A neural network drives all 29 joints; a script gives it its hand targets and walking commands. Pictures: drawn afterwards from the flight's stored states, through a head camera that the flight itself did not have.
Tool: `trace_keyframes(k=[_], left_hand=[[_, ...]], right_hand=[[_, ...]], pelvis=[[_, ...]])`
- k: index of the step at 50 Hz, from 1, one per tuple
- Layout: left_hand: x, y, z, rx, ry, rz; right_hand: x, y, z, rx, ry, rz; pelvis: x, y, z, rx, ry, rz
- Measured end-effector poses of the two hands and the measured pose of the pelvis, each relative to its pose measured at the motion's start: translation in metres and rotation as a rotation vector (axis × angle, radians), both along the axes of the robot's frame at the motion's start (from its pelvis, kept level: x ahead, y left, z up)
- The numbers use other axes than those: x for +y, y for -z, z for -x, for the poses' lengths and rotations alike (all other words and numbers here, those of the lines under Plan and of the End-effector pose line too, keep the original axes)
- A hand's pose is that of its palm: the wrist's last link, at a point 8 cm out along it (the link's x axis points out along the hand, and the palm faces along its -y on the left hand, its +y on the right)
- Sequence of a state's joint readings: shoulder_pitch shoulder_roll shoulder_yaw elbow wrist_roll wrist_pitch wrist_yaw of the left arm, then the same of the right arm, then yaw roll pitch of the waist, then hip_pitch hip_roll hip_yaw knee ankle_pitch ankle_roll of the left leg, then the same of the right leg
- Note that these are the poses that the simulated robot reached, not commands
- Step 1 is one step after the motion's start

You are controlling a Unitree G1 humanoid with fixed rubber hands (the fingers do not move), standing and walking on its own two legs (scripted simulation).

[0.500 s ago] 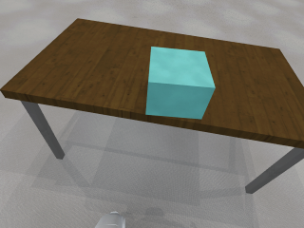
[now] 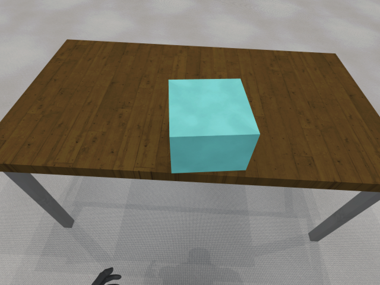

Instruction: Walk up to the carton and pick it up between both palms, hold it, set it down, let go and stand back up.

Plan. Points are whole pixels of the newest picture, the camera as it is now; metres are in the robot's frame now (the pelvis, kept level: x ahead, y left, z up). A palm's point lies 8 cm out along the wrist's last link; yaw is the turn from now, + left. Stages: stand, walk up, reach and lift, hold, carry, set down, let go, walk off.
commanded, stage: walk up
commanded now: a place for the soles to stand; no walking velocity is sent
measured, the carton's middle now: (206, 124) +0.56 -0.04 -0.04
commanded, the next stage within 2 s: none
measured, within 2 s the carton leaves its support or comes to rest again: neither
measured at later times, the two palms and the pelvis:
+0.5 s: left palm out of the picture +0.04 +0.23 -0.13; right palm out of the picture +0.02 -0.23 -0.13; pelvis +0.00 +0.00 +0.01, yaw -4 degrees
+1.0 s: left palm out of the picture +0.13 +0.16 -0.15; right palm out of the picture +0.01 -0.31 -0.15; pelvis +0.05 -0.07 -0.01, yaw -2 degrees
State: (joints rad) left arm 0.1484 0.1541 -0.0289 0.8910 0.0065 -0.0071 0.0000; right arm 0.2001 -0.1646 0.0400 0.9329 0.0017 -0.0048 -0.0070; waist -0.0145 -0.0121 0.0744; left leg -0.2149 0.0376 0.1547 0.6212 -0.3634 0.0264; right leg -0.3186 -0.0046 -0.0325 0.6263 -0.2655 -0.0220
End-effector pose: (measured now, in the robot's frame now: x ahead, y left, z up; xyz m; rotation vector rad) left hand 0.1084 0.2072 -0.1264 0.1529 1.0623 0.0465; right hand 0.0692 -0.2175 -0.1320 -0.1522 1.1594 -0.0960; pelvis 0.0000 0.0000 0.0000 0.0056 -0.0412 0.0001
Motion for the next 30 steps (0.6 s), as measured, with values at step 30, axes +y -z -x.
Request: trace_keyframes(k=[30], left_hand=[[0.026,0.006,0.078,0.284,0.002,-0.08]], right_hand=[[-0.015,0.002,0.063,0.185,0.076,0.031]], pelvis=[[0.0,-0.009,-0.003,-0.015,0.066,-0.019]])
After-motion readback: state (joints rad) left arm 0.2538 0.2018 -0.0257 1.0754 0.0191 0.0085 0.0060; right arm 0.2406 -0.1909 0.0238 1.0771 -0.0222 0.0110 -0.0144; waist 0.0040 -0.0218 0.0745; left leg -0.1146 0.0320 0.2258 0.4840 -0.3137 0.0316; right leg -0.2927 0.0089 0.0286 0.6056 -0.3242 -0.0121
